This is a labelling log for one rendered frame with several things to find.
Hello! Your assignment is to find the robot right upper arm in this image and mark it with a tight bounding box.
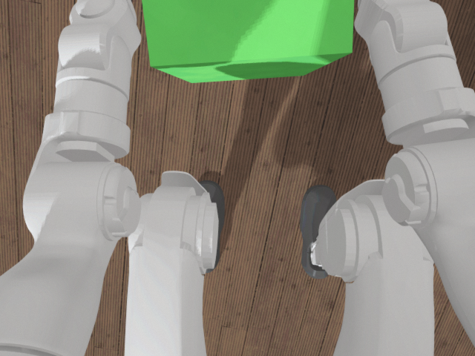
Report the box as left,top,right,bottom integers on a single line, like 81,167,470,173
381,138,475,347

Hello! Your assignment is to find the robot left upper arm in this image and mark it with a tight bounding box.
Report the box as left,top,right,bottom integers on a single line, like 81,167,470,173
0,162,142,356

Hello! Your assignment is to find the right robot foot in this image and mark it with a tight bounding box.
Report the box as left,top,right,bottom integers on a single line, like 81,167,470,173
300,185,337,279

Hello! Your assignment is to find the left robot shin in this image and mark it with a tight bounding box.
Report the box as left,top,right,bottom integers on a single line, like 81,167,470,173
128,171,212,254

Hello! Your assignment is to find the carton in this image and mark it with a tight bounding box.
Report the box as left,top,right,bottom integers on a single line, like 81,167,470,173
142,0,354,83

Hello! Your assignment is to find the robot left forearm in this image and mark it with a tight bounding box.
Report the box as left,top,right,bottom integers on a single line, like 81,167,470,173
23,0,141,231

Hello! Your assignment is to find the robot right forearm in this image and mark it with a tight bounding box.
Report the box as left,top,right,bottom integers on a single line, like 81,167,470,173
354,0,475,148

